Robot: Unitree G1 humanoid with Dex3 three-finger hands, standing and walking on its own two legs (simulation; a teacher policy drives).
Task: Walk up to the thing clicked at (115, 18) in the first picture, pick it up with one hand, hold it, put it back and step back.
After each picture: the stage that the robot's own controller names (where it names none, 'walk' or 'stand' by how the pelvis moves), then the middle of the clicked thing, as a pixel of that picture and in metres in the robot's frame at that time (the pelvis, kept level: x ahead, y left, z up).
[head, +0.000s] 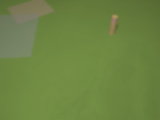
stand; (113, 25) +1.56 -0.37 -0.66
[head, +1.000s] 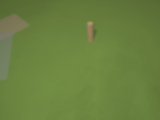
walk; (90, 32) +1.47 +0.03 -0.63
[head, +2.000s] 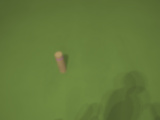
walk; (60, 62) +0.97 +0.30 -0.65
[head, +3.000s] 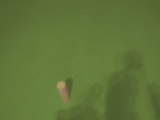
walk; (63, 92) +0.64 +0.25 -0.65
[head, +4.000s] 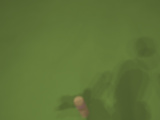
walk; (82, 107) +0.50 +0.15 -0.63
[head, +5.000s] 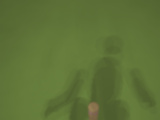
stand; (93, 113) +0.43 -0.01 -0.63
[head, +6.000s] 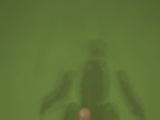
stand; (84, 119) +0.41 +0.00 -0.65
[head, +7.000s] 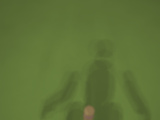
stand; (88, 116) +0.42 -0.03 -0.64
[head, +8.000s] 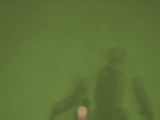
stand; (82, 117) +0.45 +0.03 -0.65
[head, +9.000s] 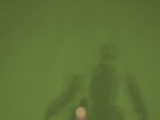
stand; (81, 118) +0.44 +0.03 -0.66
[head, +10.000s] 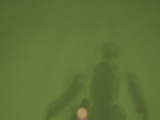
stand; (82, 119) +0.42 +0.02 -0.66
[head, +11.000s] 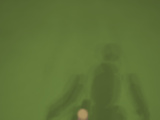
stand; out of the picture +0.42 +0.02 -0.66
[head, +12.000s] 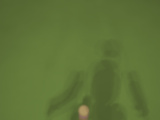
go down; (83, 116) +0.43 +0.01 -0.66
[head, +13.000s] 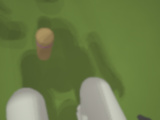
go down; (44, 46) +0.51 +0.06 -0.30
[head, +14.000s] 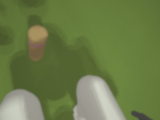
close in; (36, 45) +0.51 +0.08 -0.27
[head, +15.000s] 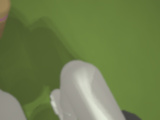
go down; out of the picture +0.51 +0.13 -0.21
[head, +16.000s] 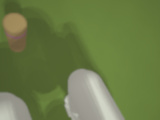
go down; (16, 36) +0.51 +0.10 -0.26
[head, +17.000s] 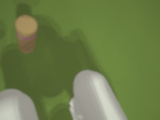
go down; (26, 37) +0.51 +0.09 -0.25
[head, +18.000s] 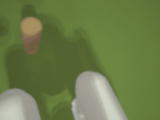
go down; (31, 38) +0.51 +0.08 -0.26
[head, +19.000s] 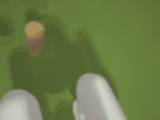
go down; (34, 41) +0.51 +0.08 -0.28
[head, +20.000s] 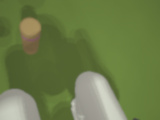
go down; (30, 39) +0.51 +0.08 -0.27
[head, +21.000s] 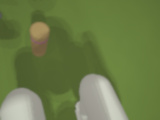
go down; (39, 42) +0.51 +0.07 -0.28
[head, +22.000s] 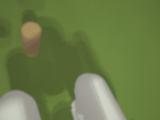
go down; (31, 42) +0.52 +0.08 -0.28
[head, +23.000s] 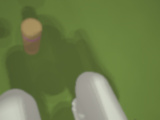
go down; (31, 39) +0.52 +0.08 -0.27
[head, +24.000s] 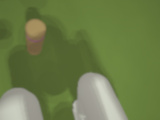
go down; (35, 40) +0.51 +0.08 -0.27
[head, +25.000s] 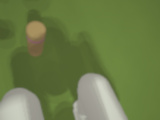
go down; (35, 41) +0.51 +0.08 -0.28
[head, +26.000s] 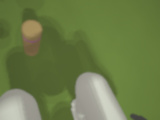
go down; (31, 40) +0.52 +0.08 -0.27
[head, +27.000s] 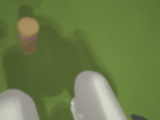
go down; (28, 39) +0.52 +0.09 -0.26
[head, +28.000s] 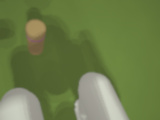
close in; (35, 40) +0.51 +0.08 -0.27
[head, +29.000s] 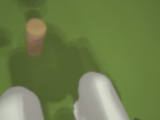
close in; (35, 40) +0.52 +0.09 -0.25
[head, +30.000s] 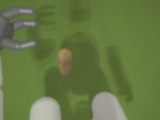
hold; (65, 63) +0.51 +0.04 -0.38
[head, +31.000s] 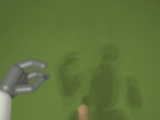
hold; (83, 116) +0.43 +0.01 -0.60
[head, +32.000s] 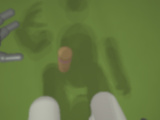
go down; (64, 61) +0.50 +0.03 -0.39
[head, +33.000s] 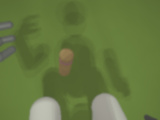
hold; (65, 63) +0.51 +0.04 -0.37
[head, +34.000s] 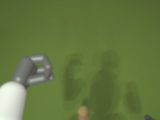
crouch; (83, 118) +0.45 +0.00 -0.60
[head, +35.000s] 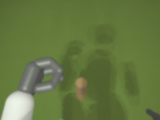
hold; (81, 90) +0.48 +0.01 -0.51
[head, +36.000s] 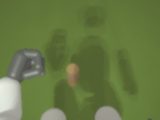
crouch; (72, 76) +0.49 +0.03 -0.46
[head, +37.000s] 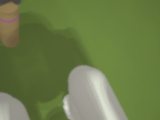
lower; (8, 25) +0.54 +0.10 -0.21
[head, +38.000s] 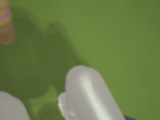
lower; (1, 22) +0.54 +0.12 -0.23
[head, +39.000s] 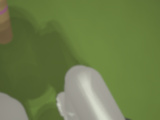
lower; out of the picture +0.54 +0.13 -0.23
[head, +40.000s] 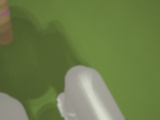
loosen; out of the picture +0.54 +0.12 -0.23
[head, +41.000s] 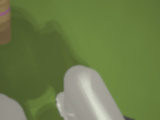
loosen; out of the picture +0.54 +0.12 -0.23
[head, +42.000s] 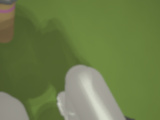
rest; (3, 18) +0.54 +0.12 -0.23
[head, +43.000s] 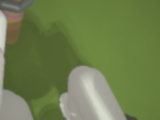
rest; (10, 21) +0.54 +0.11 -0.23
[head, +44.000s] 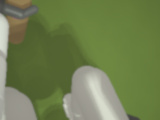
hold; (16, 22) +0.54 +0.11 -0.22
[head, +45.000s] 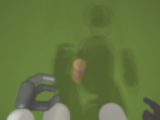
lower; (78, 71) +0.50 +0.02 -0.43
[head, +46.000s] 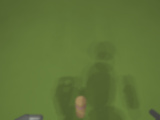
stand; (80, 107) +0.46 +0.00 -0.58
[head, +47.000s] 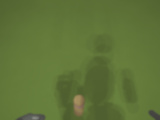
lower; (78, 106) +0.45 +0.01 -0.57
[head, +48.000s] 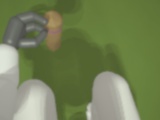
lower; (53, 33) +0.55 +0.07 -0.23
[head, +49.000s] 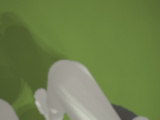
rest; out of the picture +0.68 +0.09 -0.31
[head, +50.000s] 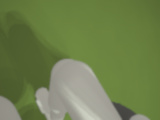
lower; out of the picture +0.68 +0.09 -0.30
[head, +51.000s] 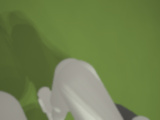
hold; out of the picture +0.68 +0.07 -0.31
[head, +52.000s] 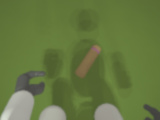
lower; (88, 60) +0.62 -0.10 -0.52
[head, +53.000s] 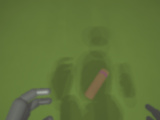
crouch; (97, 83) +0.58 -0.15 -0.62
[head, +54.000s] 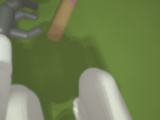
lower; (62, 17) +0.64 -0.08 -0.31
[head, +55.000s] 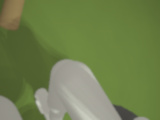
lower; out of the picture +0.64 -0.03 -0.31
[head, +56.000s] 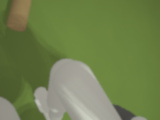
lower; out of the picture +0.63 -0.06 -0.31
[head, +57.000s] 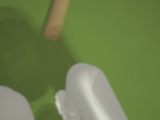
stand; (58, 13) +0.61 -0.11 -0.31
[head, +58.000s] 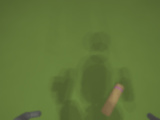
crouch; (113, 99) +0.48 -0.27 -0.64
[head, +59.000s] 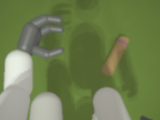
crouch; (115, 55) +0.52 -0.26 -0.45
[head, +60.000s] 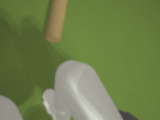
lower; (57, 15) +0.58 -0.18 -0.30
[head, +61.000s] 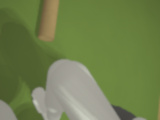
lower; (49, 14) +0.58 -0.20 -0.31
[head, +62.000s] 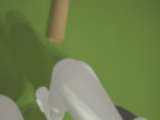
lower; (59, 16) +0.58 -0.23 -0.31
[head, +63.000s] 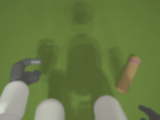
lower; (128, 74) +0.47 -0.36 -0.48
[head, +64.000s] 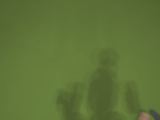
stand; out of the picture +0.36 -0.41 -0.68
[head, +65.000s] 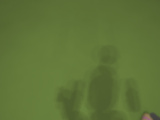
stand; out of the picture +0.33 -0.42 -0.68
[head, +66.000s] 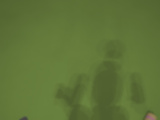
stand; out of the picture +0.33 -0.44 -0.70
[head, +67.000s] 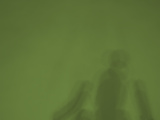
stand; out of the picture +0.33 -0.46 -0.75
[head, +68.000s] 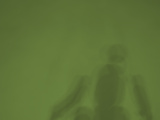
stand; out of the picture +0.30 -0.46 -0.75
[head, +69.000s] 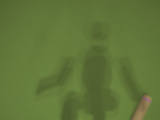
walk; (141, 110) +0.37 -0.50 -0.73
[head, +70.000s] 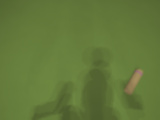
walk; (133, 81) +0.69 -0.48 -0.73
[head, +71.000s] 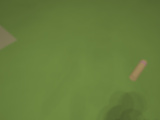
stand; (138, 70) +0.97 -0.46 -0.73
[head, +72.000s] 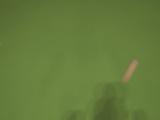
stand; (130, 70) +0.92 -0.48 -0.74
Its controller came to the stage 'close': no
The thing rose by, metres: 0.00
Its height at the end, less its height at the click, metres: -0.09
